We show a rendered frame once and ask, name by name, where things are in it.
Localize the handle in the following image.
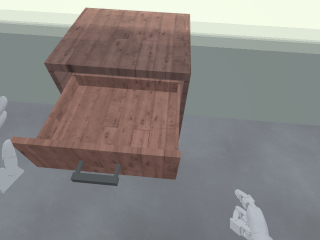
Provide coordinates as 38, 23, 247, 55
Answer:
71, 160, 121, 186

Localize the left robot hand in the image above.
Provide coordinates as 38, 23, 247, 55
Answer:
0, 96, 24, 194

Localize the drawer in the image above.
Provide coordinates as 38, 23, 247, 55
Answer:
11, 73, 181, 180

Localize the cabinet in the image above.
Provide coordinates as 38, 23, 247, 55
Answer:
44, 7, 191, 141

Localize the right robot hand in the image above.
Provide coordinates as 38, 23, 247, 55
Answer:
230, 189, 269, 240

